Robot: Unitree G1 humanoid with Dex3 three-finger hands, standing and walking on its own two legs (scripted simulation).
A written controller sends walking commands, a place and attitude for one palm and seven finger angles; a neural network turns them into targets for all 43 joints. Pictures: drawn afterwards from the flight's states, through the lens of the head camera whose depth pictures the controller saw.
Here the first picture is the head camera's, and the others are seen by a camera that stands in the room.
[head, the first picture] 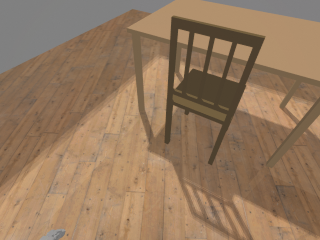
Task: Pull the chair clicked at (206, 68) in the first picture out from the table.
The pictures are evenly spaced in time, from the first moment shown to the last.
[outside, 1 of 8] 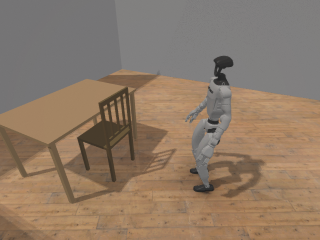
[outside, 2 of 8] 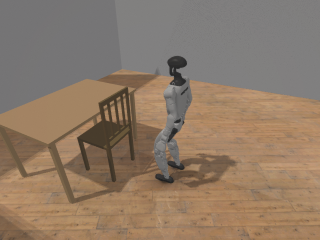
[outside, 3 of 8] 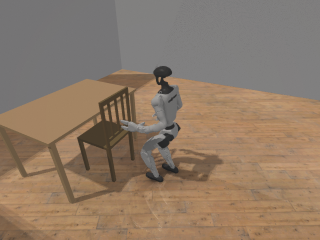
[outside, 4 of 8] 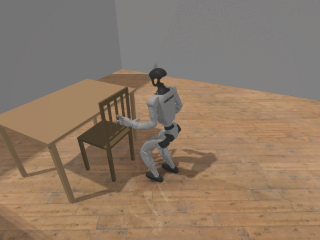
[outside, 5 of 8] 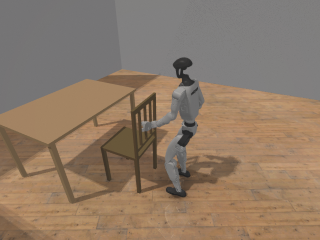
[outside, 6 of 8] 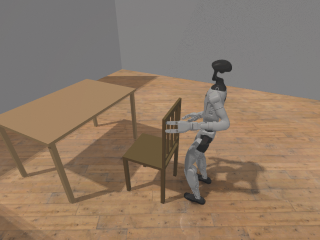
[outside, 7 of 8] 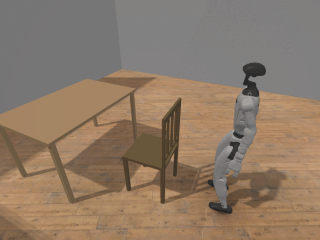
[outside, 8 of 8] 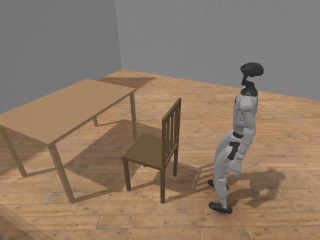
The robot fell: no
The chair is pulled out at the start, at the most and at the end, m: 0.00 0.57 0.57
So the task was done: yes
